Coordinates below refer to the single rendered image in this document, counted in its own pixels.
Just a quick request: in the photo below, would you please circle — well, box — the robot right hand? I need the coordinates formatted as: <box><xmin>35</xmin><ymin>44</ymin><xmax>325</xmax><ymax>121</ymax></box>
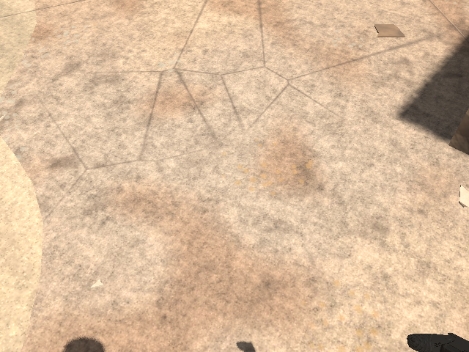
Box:
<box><xmin>407</xmin><ymin>333</ymin><xmax>469</xmax><ymax>352</ymax></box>

